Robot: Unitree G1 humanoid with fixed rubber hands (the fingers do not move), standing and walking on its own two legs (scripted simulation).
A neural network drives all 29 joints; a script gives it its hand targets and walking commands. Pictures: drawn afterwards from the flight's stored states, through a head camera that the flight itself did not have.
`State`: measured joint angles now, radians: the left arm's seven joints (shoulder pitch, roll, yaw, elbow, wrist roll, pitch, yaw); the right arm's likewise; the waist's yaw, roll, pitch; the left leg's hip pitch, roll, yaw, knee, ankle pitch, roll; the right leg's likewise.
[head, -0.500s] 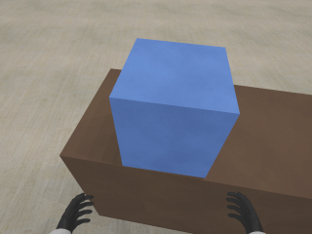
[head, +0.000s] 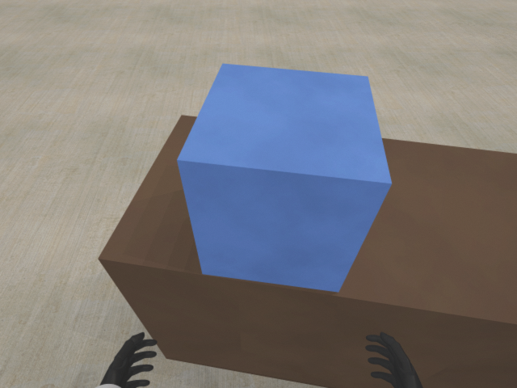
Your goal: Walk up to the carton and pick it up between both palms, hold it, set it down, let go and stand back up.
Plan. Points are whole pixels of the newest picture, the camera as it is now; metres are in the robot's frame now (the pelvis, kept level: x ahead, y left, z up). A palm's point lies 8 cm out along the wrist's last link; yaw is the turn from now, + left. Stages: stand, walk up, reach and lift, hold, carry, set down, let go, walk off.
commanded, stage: let go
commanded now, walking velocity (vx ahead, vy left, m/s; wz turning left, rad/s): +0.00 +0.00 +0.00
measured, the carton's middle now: (281, 179) +0.46 -0.03 +0.07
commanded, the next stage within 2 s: stand in 0.04 s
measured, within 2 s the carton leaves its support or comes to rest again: neither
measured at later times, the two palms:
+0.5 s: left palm out of the picture +0.11 +0.24 -0.12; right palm out of the picture +0.03 -0.27 -0.13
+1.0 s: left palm out of the picture +0.05 +0.25 -0.12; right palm out of the picture -0.04 -0.25 -0.14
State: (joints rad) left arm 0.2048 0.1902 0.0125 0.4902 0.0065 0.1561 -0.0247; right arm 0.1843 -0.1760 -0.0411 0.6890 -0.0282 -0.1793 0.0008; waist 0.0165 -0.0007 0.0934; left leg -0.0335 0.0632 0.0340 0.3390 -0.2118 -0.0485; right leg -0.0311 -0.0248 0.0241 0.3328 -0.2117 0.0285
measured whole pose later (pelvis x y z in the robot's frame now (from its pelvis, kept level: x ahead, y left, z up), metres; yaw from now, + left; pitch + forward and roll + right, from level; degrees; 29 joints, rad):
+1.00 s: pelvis -0.04 +0.01 -0.01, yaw -8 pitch +1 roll +1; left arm 0.36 0.21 0.03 0.74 0.04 -0.01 0.00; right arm 0.30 -0.24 -0.05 0.92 -0.03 0.02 0.02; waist -0.01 0.00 -0.03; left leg -0.29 0.09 0.16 0.53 -0.26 -0.02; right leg -0.35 0.01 0.17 0.54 -0.21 0.05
